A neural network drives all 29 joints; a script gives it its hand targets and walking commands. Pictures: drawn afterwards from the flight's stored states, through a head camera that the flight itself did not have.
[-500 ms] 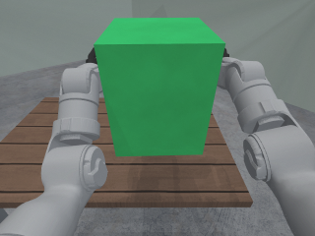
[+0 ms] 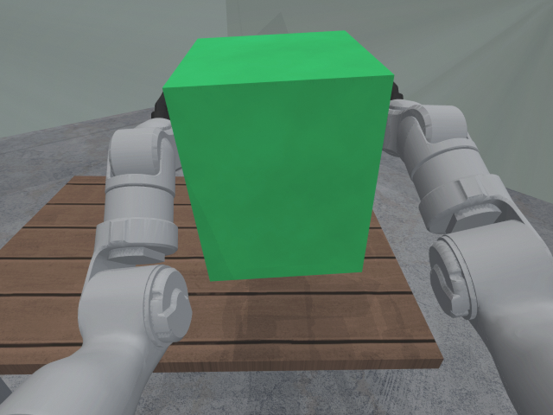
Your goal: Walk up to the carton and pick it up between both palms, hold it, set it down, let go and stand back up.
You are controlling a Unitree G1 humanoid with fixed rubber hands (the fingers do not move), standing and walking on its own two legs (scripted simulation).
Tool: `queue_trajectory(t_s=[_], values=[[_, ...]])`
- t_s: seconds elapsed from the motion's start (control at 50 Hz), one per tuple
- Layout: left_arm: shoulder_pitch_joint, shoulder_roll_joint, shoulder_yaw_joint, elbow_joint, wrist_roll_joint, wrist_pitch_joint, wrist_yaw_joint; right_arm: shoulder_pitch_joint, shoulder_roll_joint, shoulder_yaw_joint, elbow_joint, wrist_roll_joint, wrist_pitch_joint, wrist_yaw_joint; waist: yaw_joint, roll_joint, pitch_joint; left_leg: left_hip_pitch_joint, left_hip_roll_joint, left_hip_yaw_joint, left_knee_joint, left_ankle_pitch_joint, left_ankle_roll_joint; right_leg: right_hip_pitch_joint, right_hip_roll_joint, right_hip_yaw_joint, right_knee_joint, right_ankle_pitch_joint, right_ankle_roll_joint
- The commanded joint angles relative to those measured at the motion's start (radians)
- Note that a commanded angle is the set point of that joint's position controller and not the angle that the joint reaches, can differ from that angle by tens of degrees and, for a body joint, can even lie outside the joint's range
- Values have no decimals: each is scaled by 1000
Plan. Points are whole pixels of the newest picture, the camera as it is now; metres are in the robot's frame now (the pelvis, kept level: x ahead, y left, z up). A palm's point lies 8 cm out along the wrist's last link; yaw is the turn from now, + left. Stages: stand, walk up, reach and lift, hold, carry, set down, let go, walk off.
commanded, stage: hold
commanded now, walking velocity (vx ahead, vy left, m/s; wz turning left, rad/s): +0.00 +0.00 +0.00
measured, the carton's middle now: (278, 153) +0.36 +0.01 +0.29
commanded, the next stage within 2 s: none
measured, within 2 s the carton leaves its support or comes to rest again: neither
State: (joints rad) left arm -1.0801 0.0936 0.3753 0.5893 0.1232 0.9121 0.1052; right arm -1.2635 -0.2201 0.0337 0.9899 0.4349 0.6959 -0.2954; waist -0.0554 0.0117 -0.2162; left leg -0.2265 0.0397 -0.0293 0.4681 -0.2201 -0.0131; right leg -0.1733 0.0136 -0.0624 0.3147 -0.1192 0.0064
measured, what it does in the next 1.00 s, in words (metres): stands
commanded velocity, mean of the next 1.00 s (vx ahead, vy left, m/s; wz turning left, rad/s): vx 0.00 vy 0.00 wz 0.00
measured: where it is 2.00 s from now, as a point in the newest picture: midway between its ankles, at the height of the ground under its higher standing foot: outside the picture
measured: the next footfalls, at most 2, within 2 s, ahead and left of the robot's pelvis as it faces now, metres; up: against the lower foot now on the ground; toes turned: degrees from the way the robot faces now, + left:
none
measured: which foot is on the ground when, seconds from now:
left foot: down 0.00-1.00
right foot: down 0.00-1.00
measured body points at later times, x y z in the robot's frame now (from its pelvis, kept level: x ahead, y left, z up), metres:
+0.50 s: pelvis +0.00 +0.00 +0.00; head -0.09 +0.01 +0.44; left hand +0.39 +0.16 +0.31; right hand +0.39 -0.14 +0.33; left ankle +0.02 +0.12 -0.74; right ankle +0.03 -0.13 -0.74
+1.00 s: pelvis +0.00 +0.00 +0.00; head -0.09 +0.01 +0.44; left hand +0.39 +0.15 +0.31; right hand +0.39 -0.14 +0.33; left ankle +0.02 +0.12 -0.74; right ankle +0.03 -0.13 -0.74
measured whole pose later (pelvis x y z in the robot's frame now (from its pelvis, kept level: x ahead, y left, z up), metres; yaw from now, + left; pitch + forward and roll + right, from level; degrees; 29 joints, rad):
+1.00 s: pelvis +0.00 +0.00 +0.00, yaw +0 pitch -1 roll -2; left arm -1.09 0.10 0.38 0.62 0.12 0.90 0.10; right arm -1.27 -0.22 0.04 1.00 0.44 0.70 -0.30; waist -0.05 0.02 -0.23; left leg -0.23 0.04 -0.03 0.46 -0.21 -0.01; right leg -0.18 0.01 -0.06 0.31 -0.11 0.01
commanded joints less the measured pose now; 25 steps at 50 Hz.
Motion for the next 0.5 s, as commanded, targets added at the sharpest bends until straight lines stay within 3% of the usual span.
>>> queue_trajectory(t_s=[0.0,0.04,0.1,0.14,0.2,0.26,0.3,0.34,0.44,0.48], values=[[-1059,-617,-346,-225,-181,-116,-152,-988,777,93,-444,196,-33,155,-3,62,-420,68,-98,-20,-78,215,-45,218,87,71,-8,153,38],[-1062,-617,-337,-220,-179,-116,-148,-1004,791,102,-446,207,-32,159,11,44,-424,65,-92,-24,-78,225,-40,214,93,71,-1,161,37],[-1039,-624,-350,-225,-185,-111,-151,-971,767,87,-445,195,-30,156,-19,56,-422,77,-93,-32,-73,243,-51,226,94,69,-4,183,34],[-1017,-625,-334,-191,-168,-109,-156,-975,767,94,-444,197,-28,150,-14,53,-400,84,-94,-29,-72,258,-47,227,92,69,-10,191,36],[-1047,-626,-349,-253,-181,-116,-156,-954,771,97,-443,207,-30,151,-17,64,-415,80,-94,-32,-71,258,-49,231,93,71,-1,194,35],[-1023,-624,-338,-217,-173,-110,-159,-969,776,94,-462,199,-29,148,-11,49,-405,69,-98,-27,-77,244,-41,236,87,73,-9,188,39],[-1064,-630,-364,-281,-197,-120,-157,-983,787,113,-487,220,-28,149,-14,57,-471,87,-98,-29,-64,268,-46,247,91,72,5,214,39],[-1030,-617,-343,-235,-182,-115,-158,-986,786,107,-486,206,-29,148,-2,35,-426,86,-97,-29,-69,252,-40,225,91,72,-6,189,42],[-1060,-632,-352,-223,-193,-120,-156,-976,782,77,-456,191,-30,152,-23,58,-415,68,-93,-33,-82,196,-45,211,87,70,-9,146,32],[-1052,-630,-347,-204,-185,-120,-153,-1000,774,79,-459,190,-33,154,-13,60,-416,56,-93,-31,-80,196,-44,212,86,73,-7,138,28]])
